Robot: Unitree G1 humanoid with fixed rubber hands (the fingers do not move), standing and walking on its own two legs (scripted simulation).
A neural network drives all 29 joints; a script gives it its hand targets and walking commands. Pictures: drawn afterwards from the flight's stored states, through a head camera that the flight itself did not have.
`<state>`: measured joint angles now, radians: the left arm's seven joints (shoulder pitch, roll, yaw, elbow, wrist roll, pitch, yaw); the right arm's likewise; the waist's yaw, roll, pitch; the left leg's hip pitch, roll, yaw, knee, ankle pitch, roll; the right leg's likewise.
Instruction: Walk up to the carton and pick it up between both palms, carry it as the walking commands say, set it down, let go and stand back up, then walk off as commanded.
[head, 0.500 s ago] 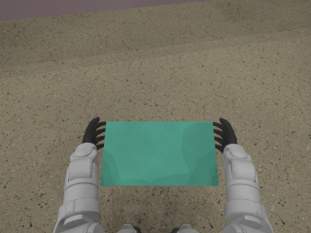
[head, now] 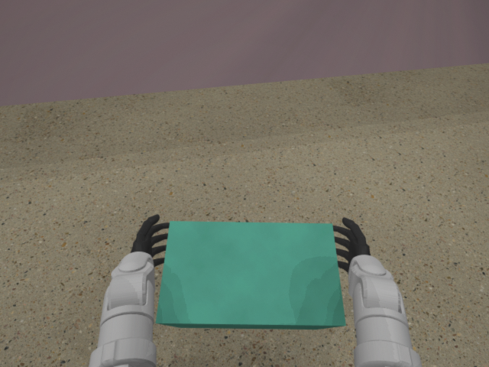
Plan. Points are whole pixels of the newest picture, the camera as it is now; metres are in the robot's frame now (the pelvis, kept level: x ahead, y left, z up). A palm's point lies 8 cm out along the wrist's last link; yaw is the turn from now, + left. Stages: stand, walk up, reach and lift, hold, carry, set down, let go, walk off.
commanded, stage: reach and lift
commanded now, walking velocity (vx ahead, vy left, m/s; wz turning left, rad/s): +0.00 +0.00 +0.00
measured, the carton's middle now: (249, 280) +0.32 +0.00 -0.07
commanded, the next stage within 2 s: hold in 1.46 s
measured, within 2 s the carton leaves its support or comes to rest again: neither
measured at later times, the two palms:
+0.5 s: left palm (136, 249) +0.31 +0.18 +0.07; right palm (370, 255) +0.30 -0.18 +0.06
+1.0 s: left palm (134, 255) +0.30 +0.18 +0.06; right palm (368, 256) +0.29 -0.18 +0.06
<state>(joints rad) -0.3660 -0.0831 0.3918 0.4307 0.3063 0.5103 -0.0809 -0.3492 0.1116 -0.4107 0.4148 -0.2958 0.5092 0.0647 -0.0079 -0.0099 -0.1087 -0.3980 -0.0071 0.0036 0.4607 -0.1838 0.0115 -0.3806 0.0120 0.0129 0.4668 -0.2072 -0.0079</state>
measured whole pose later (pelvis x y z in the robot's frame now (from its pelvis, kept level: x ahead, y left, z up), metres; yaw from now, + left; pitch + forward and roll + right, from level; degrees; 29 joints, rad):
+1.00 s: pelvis +0.01 +0.00 +0.01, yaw +0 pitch -6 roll +0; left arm -0.26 -0.13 0.32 0.23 0.33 0.70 -0.05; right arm -0.26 0.12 -0.31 0.24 -0.32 0.70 0.05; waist 0.00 0.00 -0.01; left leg -0.03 -0.01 0.00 0.27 -0.14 0.01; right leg -0.01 0.01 0.02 0.27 -0.16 -0.01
